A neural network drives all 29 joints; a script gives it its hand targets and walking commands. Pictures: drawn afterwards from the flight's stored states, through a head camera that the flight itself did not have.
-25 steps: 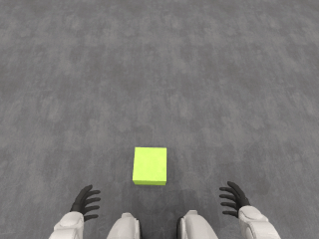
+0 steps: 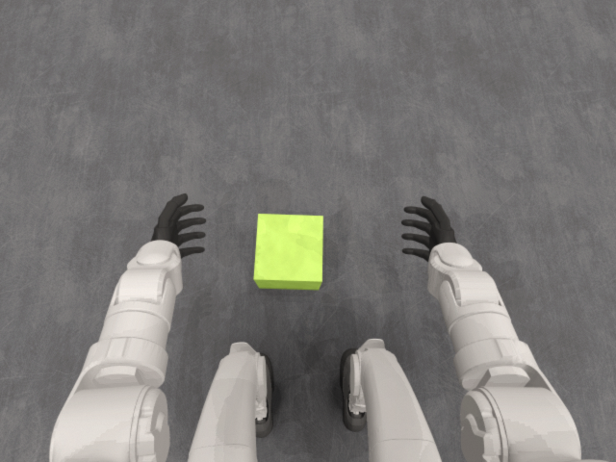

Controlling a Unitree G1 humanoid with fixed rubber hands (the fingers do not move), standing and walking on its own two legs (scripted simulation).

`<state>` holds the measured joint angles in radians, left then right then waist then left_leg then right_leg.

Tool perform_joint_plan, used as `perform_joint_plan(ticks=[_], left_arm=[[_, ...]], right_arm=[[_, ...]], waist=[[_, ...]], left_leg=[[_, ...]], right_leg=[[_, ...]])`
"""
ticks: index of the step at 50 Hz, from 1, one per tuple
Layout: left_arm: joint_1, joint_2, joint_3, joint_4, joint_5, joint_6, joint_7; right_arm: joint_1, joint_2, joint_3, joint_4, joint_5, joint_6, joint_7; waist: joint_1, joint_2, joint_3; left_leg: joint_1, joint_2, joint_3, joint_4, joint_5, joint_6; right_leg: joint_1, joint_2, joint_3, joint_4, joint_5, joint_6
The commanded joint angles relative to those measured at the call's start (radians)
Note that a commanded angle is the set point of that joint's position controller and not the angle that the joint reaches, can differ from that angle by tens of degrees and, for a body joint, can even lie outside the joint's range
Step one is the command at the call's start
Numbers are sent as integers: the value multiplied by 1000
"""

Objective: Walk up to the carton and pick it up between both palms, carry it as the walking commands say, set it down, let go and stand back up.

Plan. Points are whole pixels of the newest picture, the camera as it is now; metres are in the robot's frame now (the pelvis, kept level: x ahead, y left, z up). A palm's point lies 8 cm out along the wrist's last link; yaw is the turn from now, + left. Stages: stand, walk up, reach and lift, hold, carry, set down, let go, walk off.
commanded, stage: reach and lift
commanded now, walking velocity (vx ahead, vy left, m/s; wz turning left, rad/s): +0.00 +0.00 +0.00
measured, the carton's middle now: (289, 253) +0.49 +0.04 -0.60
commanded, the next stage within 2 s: none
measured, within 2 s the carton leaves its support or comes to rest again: neither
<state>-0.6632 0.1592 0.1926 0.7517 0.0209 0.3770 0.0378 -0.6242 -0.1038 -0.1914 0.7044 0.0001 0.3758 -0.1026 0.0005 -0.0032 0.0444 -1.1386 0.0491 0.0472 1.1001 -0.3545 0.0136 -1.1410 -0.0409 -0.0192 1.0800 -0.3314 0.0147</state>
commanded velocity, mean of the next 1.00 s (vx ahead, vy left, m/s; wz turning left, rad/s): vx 0.00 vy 0.00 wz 0.00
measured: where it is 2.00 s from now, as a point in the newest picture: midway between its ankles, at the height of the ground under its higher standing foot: (307, 406)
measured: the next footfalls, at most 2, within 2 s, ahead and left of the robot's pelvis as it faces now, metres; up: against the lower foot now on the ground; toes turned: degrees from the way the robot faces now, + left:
none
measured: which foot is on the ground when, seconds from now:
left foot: down 0.00-1.00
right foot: down 0.00-1.00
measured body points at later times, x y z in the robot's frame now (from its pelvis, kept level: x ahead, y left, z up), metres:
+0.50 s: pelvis +0.01 -0.01 -0.03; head +0.31 +0.01 +0.31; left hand +0.52 +0.21 -0.13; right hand +0.51 -0.16 -0.14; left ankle +0.09 +0.12 -0.64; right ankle +0.09 -0.13 -0.64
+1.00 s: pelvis +0.00 +0.00 -0.12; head +0.33 +0.01 +0.19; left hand +0.52 +0.20 -0.26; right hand +0.51 -0.16 -0.26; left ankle +0.09 +0.12 -0.64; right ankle +0.09 -0.13 -0.64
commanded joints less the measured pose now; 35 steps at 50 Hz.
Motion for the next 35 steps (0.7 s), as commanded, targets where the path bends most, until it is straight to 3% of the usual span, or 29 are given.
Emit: perform_joint_plan(ticks=[1,12,21,30,35], left_arm=[[-255,98,28,-49,1,-72,12],[-492,168,41,103,-56,-259,15],[-640,205,81,75,-47,-325,-6],[-541,158,140,46,29,-340,-37],[-551,145,151,50,48,-350,-48]], right_arm=[[-240,-72,-31,-63,-8,-71,-30],[-460,-61,-43,32,15,-234,-71],[-577,-85,-69,16,-3,-299,-60],[-482,-33,-100,-29,-46,-331,-25],[-496,-24,-124,-44,-69,-340,-16]], waist=[[0,19,-674],[-2,25,-907],[-2,34,-1055],[9,21,-1132],[-1,11,-1068]], left_leg=[[257,-91,-14,-149,64,-25],[142,-114,-26,-106,181,-21],[135,-124,-20,-90,291,-16],[81,-134,-15,-50,503,-15],[-43,-128,-24,18,466,-19]], right_leg=[[261,111,-22,-104,43,2],[166,118,-24,-66,140,19],[119,122,-23,-47,257,34],[112,126,-12,-7,474,27],[-21,125,-15,58,419,26]])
